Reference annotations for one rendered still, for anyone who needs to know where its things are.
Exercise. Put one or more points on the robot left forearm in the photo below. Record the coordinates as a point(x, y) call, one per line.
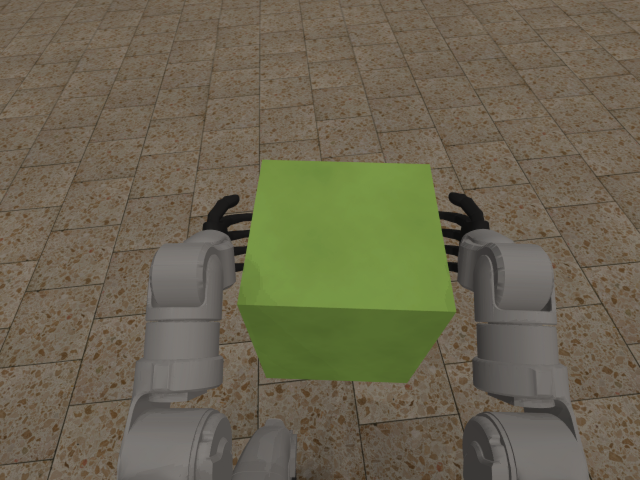
point(181, 351)

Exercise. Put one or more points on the carton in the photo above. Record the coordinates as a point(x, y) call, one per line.
point(345, 276)

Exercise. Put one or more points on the robot right forearm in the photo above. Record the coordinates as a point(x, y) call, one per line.
point(517, 357)

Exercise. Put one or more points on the robot left upper arm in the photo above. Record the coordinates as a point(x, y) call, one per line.
point(178, 444)

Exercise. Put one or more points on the robot left hand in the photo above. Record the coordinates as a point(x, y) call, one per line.
point(216, 221)

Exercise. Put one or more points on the robot right upper arm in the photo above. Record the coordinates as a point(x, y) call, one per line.
point(520, 446)

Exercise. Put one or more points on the robot left thigh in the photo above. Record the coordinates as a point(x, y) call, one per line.
point(270, 454)

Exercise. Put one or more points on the robot right hand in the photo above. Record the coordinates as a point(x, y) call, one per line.
point(474, 221)

